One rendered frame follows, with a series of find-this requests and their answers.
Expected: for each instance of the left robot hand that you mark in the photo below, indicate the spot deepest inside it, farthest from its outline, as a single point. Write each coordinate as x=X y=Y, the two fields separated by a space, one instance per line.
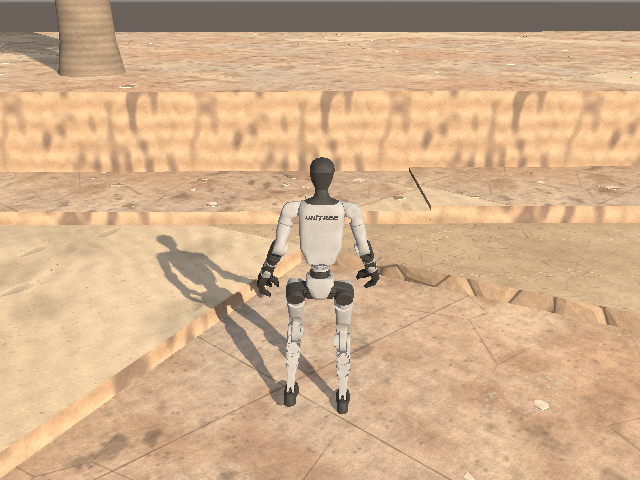
x=261 y=282

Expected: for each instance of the right robot hand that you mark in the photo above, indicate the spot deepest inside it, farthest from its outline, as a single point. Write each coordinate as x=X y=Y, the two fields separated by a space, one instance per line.
x=364 y=273

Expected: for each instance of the right robot upper arm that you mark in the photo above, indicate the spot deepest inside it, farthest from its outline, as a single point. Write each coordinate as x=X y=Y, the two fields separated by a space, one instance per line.
x=353 y=212

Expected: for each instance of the robot right forearm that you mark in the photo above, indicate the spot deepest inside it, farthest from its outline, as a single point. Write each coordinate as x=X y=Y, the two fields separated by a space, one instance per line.
x=369 y=260

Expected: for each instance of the robot left forearm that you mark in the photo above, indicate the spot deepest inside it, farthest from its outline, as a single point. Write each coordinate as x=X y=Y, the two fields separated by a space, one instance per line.
x=270 y=263

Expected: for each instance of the left robot shin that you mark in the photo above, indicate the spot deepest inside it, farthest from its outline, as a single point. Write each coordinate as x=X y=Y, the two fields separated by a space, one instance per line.
x=292 y=359

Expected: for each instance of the robot left thigh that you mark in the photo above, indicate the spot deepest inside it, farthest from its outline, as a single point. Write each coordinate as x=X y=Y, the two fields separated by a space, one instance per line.
x=295 y=295

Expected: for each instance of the left robot upper arm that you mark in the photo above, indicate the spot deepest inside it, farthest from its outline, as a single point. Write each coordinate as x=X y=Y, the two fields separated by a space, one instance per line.
x=289 y=211

